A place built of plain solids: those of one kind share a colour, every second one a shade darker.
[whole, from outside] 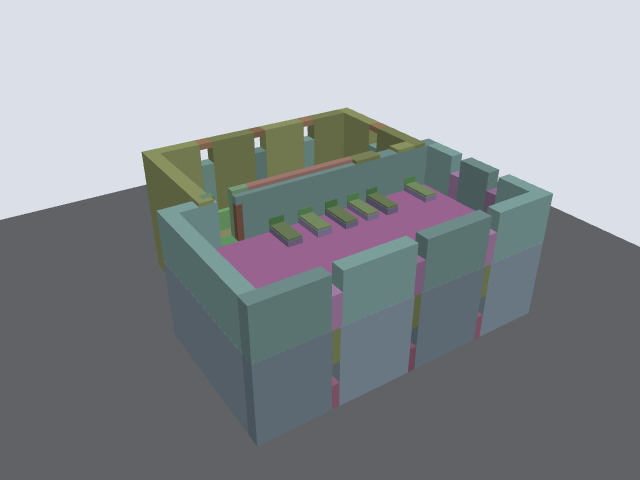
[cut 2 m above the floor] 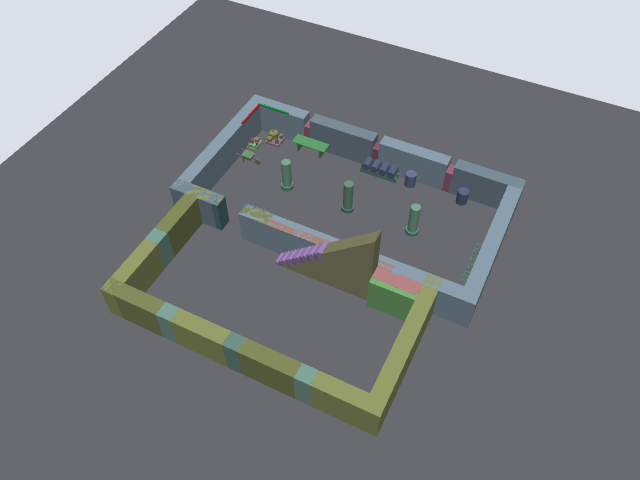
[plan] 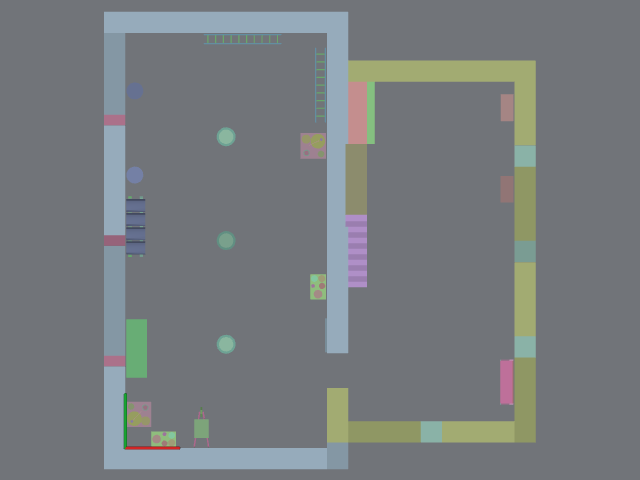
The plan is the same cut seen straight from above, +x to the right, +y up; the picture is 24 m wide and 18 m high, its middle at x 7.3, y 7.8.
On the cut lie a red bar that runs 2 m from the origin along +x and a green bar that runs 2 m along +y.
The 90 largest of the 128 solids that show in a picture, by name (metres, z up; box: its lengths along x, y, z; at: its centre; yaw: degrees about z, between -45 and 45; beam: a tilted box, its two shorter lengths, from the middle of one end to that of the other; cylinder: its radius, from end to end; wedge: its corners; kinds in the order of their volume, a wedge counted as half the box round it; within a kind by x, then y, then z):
{
 "wall_vestibule_1": {"box": [0.8, 2.05, 7.86], "at": [7.96, 1.23, 3.63]},
 "wall_vestibule_2": {"box": [0.8, 1.67, 7.86], "at": [7.96, 4.38, 3.63]},
 "wall_vestibule_3": {"box": [0.8, 0.8, 7.86], "at": [7.96, 14.14, 3.63]},
 "wall_vestibule_4": {"box": [3.52, 0.8, 7.86], "at": [9.32, 0.6, 3.63]},
 "wall_vestibule_5": {"box": [7.83, 0.8, 7.86], "at": [11.48, 14.14, 3.63]},
 "wall_vestibule_6": {"box": [3.52, 0.8, 7.86], "at": [13.63, 0.6, 3.63]},
 "wall_vestibule_7": {"box": [0.8, 3.19, 7.86], "at": [14.99, 1.8, 3.63]},
 "wall_vestibule_8": {"box": [0.8, 2.78, 7.86], "at": [14.99, 5.58, 3.63]},
 "wall_vestibule_9": {"box": [0.8, 2.78, 7.86], "at": [14.99, 9.16, 3.63]},
 "wall_vestibule_10": {"box": [0.8, 3.19, 7.86], "at": [14.99, 12.94, 3.63]},
 "wall_undercroft_1": {"box": [0.8, 3.86, 4.85], "at": [-0.4, 1.13, 2.12]},
 "wall_undercroft_2": {"box": [0.8, 4.12, 4.85], "at": [-0.4, 5.52, 2.12]},
 "wall_undercroft_3": {"box": [0.8, 4.12, 4.85], "at": [-0.4, 10.04, 2.12]},
 "wall_undercroft_4": {"box": [0.8, 3.86, 4.85], "at": [-0.4, 14.43, 2.12]},
 "wall_undercroft_5": {"box": [9.16, 0.8, 4.85], "at": [3.78, -0.4, 2.12]},
 "wall_undercroft_6": {"box": [9.16, 0.8, 4.85], "at": [3.78, 15.96, 2.12]},
 "wall_undercroft_7": {"box": [0.8, 3.05, 4.85], "at": [7.96, 0.73, 2.12]},
 "wall_undercroft_8": {"box": [0.8, 12.81, 4.85], "at": [7.96, 9.96, 2.12]},
 "wall_dorter_1": {"box": [0.8, 3.79, 2.8], "at": [-0.4, 1.09, 5.96]},
 "wall_dorter_2": {"box": [0.8, 3.97, 2.8], "at": [-0.4, 5.52, 5.96]},
 "wall_dorter_3": {"box": [0.8, 3.97, 2.8], "at": [-0.4, 10.04, 5.96]},
 "wall_dorter_4": {"box": [0.8, 3.79, 2.8], "at": [-0.4, 14.47, 5.96]},
 "wall_dorter_5": {"box": [2.84, 0.8, 2.8], "at": [0.62, -0.4, 5.96]},
 "wall_dorter_6": {"box": [2.08, 0.8, 2.8], "at": [3.78, -0.4, 5.96]},
 "wall_dorter_7": {"box": [9.16, 0.8, 2.8], "at": [3.78, 15.96, 5.96]},
 "wall_dorter_8": {"box": [2.84, 0.8, 2.8], "at": [6.94, -0.4, 5.96]},
 "wall_dorter_9": {"box": [0.8, 13.41, 2.8], "at": [7.96, 5.91, 5.96]},
 "wall_dorter_10": {"box": [0.8, 2.8, 2.8], "at": [7.96, 14.96, 5.96]},
 "floor_dorter_1": {"box": [7.56, 15.56, 0.4], "at": [3.78, 7.78, 4.66]},
 "wall_right_1": {"box": [0.45, 6.91, 7.86], "at": [8.13, 8.67, 3.63]},
 "wall_vestibule_under_light_1": {"box": [0.8, 0.8, 6.51], "at": [11.48, 0.6, 2.96]},
 "wall_vestibule_under_light_2": {"box": [0.8, 0.8, 6.51], "at": [14.99, 3.79, 2.96]},
 "wall_vestibule_under_light_3": {"box": [0.8, 0.8, 6.51], "at": [14.99, 7.37, 2.96]},
 "wall_vestibule_under_light_4": {"box": [0.8, 0.8, 6.51], "at": [14.99, 10.95, 2.96]},
 "fill_under_steps_1": {"wedge": [[8.26, 5.81, -0.3], [8.26, 5.81, -0.24], [8.26, 11.4, -0.3], [8.26, 11.4, 4.65], [9.06, 5.81, -0.3], [9.06, 5.81, -0.24], [9.06, 11.4, -0.3], [9.06, 11.4, 4.65]]},
 "mass_under_head_1": {"box": [0.8, 2.35, 4.86], "at": [8.66, 12.56, 2.13]},
 "parapet_head_1": {"box": [0.3, 2.34, 6.25], "at": [9.21, 12.57, 2.82]},
 "wall_dorter_under_light_1": {"box": [0.8, 0.55, 1.75], "at": [-0.4, 3.26, 5.43]},
 "wall_dorter_under_light_2": {"box": [0.8, 0.55, 1.75], "at": [-0.4, 7.78, 5.43]},
 "wall_dorter_under_light_3": {"box": [0.8, 0.55, 1.75], "at": [-0.4, 12.3, 5.43]},
 "wall_dorter_under_light_4": {"box": [0.7, 0.8, 1.75], "at": [2.39, -0.4, 5.43]},
 "wall_dorter_under_light_5": {"box": [0.7, 0.8, 1.75], "at": [5.17, -0.4, 5.43]},
 "bed_frame_dorter_1": {"box": [1.98, 0.81, 0.31], "at": [6.54, 6.89, 5.02]},
 "bed_frame_dorter_2": {"box": [1.96, 0.76, 0.38], "at": [6.55, 4.09, 5.05]},
 "bed_frame_dorter_3": {"box": [1.94, 0.83, 0.32], "at": [6.56, 1.23, 5.02]},
 "bed_frame_dorter_4": {"box": [1.91, 0.78, 0.32], "at": [6.58, 5.41, 5.02]},
 "bed_frame_dorter_5": {"box": [1.91, 0.88, 0.38], "at": [6.58, 8.58, 5.05]},
 "bed_frame_dorter_6": {"box": [1.9, 0.88, 0.33], "at": [6.58, 10.37, 5.02]},
 "wall_wallhead_1": {"box": [0.45, 0.93, 3.0], "at": [8.13, 12.15, 6.06]},
 "wall_wallhead_2": {"box": [0.45, 0.62, 3.0], "at": [8.13, 13.87, 6.06]},
 "wall_undercroft_over_light_1": {"box": [0.8, 0.4, 1.88], "at": [-0.4, 3.26, 3.61]},
 "wall_undercroft_over_light_2": {"box": [0.8, 0.4, 1.88], "at": [-0.4, 7.78, 3.61]},
 "wall_undercroft_over_light_3": {"box": [0.8, 0.4, 1.88], "at": [-0.4, 12.3, 3.61]},
 "pier_undercroft_1": {"cylinder": 0.27, "from": [3.78, 3.89, 0.28], "to": [3.78, 3.89, 2.77]},
 "pier_undercroft_2": {"cylinder": 0.27, "from": [3.78, 7.78, 0.23], "to": [3.78, 7.78, 2.77]},
 "pier_undercroft_3": {"cylinder": 0.27, "from": [3.78, 11.67, 0.26], "to": [3.78, 11.67, 2.77]},
 "wall_undercroft_under_light_1": {"box": [0.8, 0.4, 1.75], "at": [-0.4, 3.26, 0.57]},
 "wall_undercroft_under_light_2": {"box": [0.8, 0.4, 1.75], "at": [-0.4, 7.78, 0.57]},
 "wall_undercroft_under_light_3": {"box": [0.8, 0.4, 1.75], "at": [-0.4, 12.3, 0.57]},
 "bed_pallet_dorter_1": {"box": [1.86, 0.75, 0.11], "at": [6.51, 6.89, 5.23]},
 "bed_pallet_dorter_2": {"box": [1.84, 0.7, 0.11], "at": [6.52, 4.09, 5.29]},
 "bed_pallet_dorter_3": {"box": [1.82, 0.77, 0.11], "at": [6.53, 1.23, 5.24]},
 "bed_pallet_dorter_4": {"box": [1.79, 0.72, 0.11], "at": [6.55, 5.41, 5.24]},
 "bed_pallet_dorter_5": {"box": [1.79, 0.82, 0.11], "at": [6.55, 8.58, 5.29]},
 "bed_pallet_dorter_6": {"box": [1.78, 0.82, 0.11], "at": [6.55, 10.37, 5.24]},
 "wall_vestibule_over_light_1": {"box": [0.8, 0.8, 0.35], "at": [11.48, 0.6, 7.38]},
 "wall_vestibule_over_light_2": {"box": [0.8, 0.8, 0.35], "at": [14.99, 3.79, 7.38]},
 "wall_vestibule_over_light_3": {"box": [0.8, 0.8, 0.35], "at": [14.99, 7.37, 7.38]},
 "wall_vestibule_over_light_4": {"box": [0.8, 0.8, 0.35], "at": [14.99, 10.95, 7.38]},
 "chest_vestibule_1": {"box": [0.49, 1.0, 0.65], "at": [14.32, 9.7, 0.27]},
 "chest_vestibule_2": {"box": [0.48, 1.01, 0.63], "at": [14.32, 12.76, 0.26]},
 "jamb_slype_1": {"box": [0.8, 0.35, 2.2], "at": [7.96, 2.08, 1.05]},
 "jamb_wall_head_1": {"box": [0.8, 0.35, 2.05], "at": [7.96, 12.44, 5.88]},
 "cask_undercroft_1": {"cylinder": 0.32, "from": [0.36, 10.24, 0.0], "to": [0.36, 10.24, 0.86]},
 "cask_undercroft_2": {"cylinder": 0.32, "from": [0.36, 13.39, 0.0], "to": [0.36, 13.39, 0.86]},
 "threshold_wall_head_1": {"box": [0.8, 1.65, 0.3], "at": [7.96, 13.09, 4.71]},
 "floor_head_the_stone_1": {"box": [0.8, 1.63, 0.3], "at": [8.66, 12.92, 4.71]},
 "settle_locker_vestibule_1": {"box": [0.46, 1.6, 0.49], "at": [14.29, 2.47, 0.2]},
 "tub_stand_undercroft_1": {"box": [0.94, 0.94, 0.17], "at": [0.5, 1.26, 0.04]},
 "tub_stand_undercroft_2": {"box": [0.96, 0.96, 0.17], "at": [7.05, 11.33, 0.04]},
 "pier_undercroft_base_1": {"cylinder": 0.35, "from": [3.78, 3.89, 0.0], "to": [3.78, 3.89, 0.28]},
 "pier_undercroft_base_2": {"cylinder": 0.35, "from": [3.78, 7.78, 0.0], "to": [3.78, 7.78, 0.23]},
 "pier_undercroft_base_3": {"cylinder": 0.35, "from": [3.78, 11.67, 0.0], "to": [3.78, 11.67, 0.26]},
 "pot_plinth_undercroft_1": {"box": [0.93, 0.59, 0.17], "at": [1.44, 0.33, 0.04]},
 "pot_plinth_undercroft_2": {"box": [0.59, 0.95, 0.17], "at": [7.23, 6.04, 0.04]},
 "door_leaf_slype_1": {"box": [0.06, 1.28, 2.18], "at": [7.53, 4.23, 1.04]},
 "stillage_front_undercroft_1": {"box": [0.13, 2.28, 0.4], "at": [0.6, 8.3, 0.15]},
 "table_top_undercroft_1": {"box": [0.79, 2.2, 0.06], "at": [0.42, 3.73, 0.7]},
 "settle_back_vestibule_1": {"box": [0.04, 1.6, 1.29], "at": [14.54, 2.47, 0.6]},
 "barrow_tray_undercroft_1": {"wedge": [[2.58, 0.38, 0.57], [2.58, 1.08, 0.57], [2.65, 0.47, 0.28], [2.65, 0.96, 0.28], [3.05, 0.47, 0.28], [3.05, 0.96, 0.28], [3.12, 0.38, 0.57], [3.12, 1.08, 0.57]]}
}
